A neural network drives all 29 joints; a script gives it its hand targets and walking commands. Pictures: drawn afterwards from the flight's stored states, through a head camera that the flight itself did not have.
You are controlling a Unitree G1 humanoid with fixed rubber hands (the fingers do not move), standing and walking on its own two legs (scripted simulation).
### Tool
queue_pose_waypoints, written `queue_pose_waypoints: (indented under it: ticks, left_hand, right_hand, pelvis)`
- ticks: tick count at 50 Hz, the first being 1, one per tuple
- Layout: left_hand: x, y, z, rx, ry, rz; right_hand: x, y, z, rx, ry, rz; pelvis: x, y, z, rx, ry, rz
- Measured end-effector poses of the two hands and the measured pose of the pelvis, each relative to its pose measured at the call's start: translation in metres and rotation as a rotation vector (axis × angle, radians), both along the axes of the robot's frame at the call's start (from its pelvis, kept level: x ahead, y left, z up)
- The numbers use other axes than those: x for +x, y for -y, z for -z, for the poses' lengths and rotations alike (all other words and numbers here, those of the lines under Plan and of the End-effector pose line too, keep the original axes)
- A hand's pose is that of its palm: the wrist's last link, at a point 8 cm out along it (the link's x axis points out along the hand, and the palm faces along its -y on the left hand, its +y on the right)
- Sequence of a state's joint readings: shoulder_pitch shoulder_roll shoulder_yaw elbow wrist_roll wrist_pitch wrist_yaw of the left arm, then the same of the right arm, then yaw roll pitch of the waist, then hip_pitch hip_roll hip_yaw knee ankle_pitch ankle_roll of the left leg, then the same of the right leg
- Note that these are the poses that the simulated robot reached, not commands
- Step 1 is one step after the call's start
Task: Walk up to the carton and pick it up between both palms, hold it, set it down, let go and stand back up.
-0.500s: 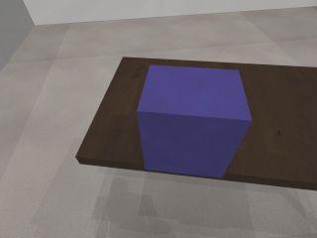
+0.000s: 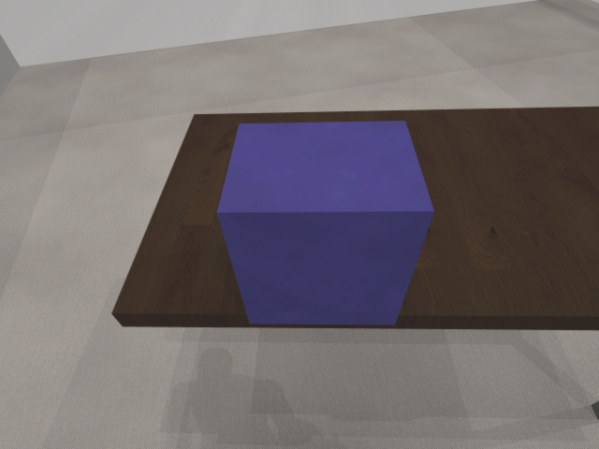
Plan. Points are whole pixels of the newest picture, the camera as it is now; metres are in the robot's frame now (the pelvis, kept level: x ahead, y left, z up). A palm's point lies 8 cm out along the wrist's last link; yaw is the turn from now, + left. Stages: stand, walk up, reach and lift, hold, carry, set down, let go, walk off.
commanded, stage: walk up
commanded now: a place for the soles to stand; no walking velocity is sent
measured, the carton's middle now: (321, 230) +0.42 -0.02 +0.06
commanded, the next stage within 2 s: reach and lift in 1.82 s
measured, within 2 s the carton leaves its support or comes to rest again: neither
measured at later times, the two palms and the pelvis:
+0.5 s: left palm out of the picture +0.02 +0.23 -0.14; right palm out of the picture -0.03 -0.26 -0.15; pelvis -0.01 -0.01 -0.01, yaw -6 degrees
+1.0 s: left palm out of the picture +0.05 +0.24 -0.13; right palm out of the picture -0.04 -0.26 -0.15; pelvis -0.02 -0.01 -0.01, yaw -9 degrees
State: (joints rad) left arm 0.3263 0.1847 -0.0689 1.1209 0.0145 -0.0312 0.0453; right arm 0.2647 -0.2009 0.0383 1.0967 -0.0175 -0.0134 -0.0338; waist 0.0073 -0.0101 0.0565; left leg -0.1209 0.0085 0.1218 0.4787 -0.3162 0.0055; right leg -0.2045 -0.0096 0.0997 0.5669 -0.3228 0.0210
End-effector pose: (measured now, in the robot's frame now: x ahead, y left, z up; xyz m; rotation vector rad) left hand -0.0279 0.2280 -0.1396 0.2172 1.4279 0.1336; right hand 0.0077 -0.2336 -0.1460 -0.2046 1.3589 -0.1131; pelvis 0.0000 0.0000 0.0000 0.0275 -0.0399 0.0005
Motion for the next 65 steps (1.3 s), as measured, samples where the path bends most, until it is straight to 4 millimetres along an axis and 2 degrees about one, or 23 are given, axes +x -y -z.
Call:
queue_pose_waypoints:
  ticks: [31, 57, 65]
  left_hand:
    - [0.062, -0.007, -0.005, 0.045, 0.125, 0.177]
    - [0.085, -0.013, -0.009, 0.059, 0.176, 0.242]
    - [0.090, -0.005, -0.010, 0.049, 0.182, 0.253]
  right_hand:
    - [-0.043, 0.025, 0.006, -0.022, 0.003, 0.118]
    - [-0.057, 0.028, 0.006, -0.034, 0.021, 0.161]
    - [-0.057, 0.034, 0.010, -0.028, 0.012, 0.169]
  pelvis:
    - [-0.011, 0.007, 0.009, 0.021, -0.014, 0.123]
    - [-0.015, 0.006, 0.012, 0.033, -0.013, 0.172]
    - [-0.012, 0.009, 0.013, 0.008, -0.011, 0.195]
